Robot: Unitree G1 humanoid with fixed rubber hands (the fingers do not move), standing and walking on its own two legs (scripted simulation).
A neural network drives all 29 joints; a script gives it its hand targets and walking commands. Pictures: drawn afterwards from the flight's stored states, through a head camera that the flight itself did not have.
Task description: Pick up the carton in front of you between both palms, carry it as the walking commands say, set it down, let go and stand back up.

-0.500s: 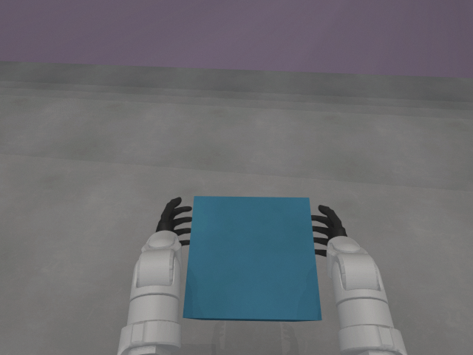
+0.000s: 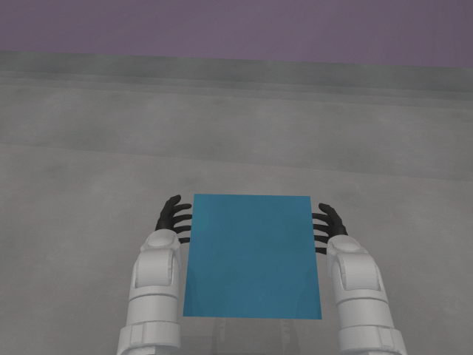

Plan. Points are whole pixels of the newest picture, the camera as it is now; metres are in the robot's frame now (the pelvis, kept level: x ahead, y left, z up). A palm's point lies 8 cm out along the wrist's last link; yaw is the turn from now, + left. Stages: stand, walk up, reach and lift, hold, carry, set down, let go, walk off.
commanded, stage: carry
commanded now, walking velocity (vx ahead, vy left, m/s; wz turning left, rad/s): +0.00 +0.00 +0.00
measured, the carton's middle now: (249, 263) +0.31 +0.00 -0.07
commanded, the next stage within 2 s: hold in 0.16 s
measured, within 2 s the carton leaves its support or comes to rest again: neither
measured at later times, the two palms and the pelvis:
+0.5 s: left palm (150, 239) +0.29 +0.17 +0.06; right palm (325, 234) +0.30 -0.13 +0.05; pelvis +0.00 +0.00 +0.01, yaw +5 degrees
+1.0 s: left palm (153, 227) +0.31 +0.17 +0.07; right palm (321, 223) +0.33 -0.13 +0.04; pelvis +0.02 -0.01 +0.01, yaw +6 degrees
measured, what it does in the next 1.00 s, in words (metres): stands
